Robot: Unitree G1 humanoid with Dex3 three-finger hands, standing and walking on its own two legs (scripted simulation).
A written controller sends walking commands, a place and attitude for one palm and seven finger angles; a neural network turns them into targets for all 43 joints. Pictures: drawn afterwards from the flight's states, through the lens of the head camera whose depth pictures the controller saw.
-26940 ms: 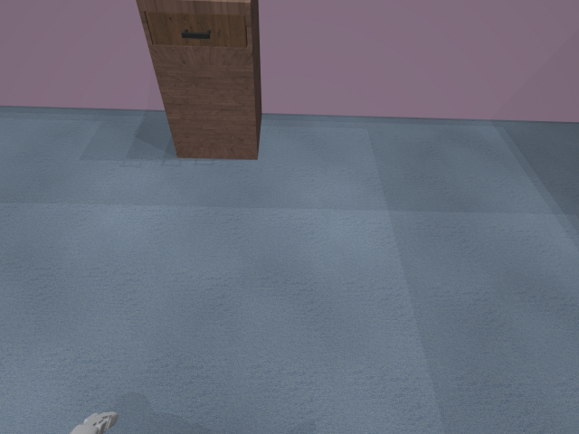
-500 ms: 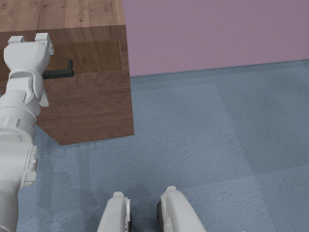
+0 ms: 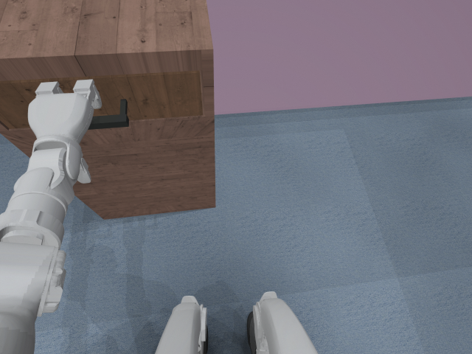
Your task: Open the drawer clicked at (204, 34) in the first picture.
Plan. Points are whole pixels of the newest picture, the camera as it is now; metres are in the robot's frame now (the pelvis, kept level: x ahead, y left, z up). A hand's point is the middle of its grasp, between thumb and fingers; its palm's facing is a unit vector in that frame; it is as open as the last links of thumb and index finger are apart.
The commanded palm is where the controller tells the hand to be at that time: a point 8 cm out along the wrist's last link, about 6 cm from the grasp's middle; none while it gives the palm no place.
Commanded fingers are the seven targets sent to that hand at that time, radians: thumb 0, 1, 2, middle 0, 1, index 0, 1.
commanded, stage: lift the fingers back up to retry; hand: left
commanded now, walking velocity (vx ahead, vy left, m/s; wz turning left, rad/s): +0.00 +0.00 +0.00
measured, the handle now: (98, 114) +0.54 +0.24 +0.00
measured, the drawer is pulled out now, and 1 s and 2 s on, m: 0.00 0.00 0.00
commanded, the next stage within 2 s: re-aim the fingers above the handle in 0.64 s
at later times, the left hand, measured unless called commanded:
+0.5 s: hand (69, 123) +0.49 +0.27 +0.03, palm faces -0.06 -0.04 -1.00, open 13.3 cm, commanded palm +0.49 +0.26 +0.12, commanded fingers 0.00 -0.50 0.30 -0.30 -1.20 -0.30 -1.20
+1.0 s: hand (67, 115) +0.49 +0.26 +0.06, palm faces -0.07 -0.01 -1.00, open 13.5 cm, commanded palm +0.48 +0.25 +0.12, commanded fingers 0.00 -0.50 0.30 -0.30 -1.20 -0.30 -1.20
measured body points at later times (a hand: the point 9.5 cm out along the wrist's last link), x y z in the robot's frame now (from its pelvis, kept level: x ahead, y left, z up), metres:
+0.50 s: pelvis +0.06 +0.01 +0.05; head +0.17 +0.02 +0.49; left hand +0.49 +0.27 +0.09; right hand +0.09 -0.26 -0.08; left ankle +0.04 +0.10 -0.64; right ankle +0.06 -0.12 -0.64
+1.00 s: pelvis +0.07 +0.00 +0.06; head +0.16 -0.01 +0.50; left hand +0.49 +0.26 +0.11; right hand +0.12 -0.27 -0.07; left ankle +0.04 +0.10 -0.64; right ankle +0.06 -0.12 -0.64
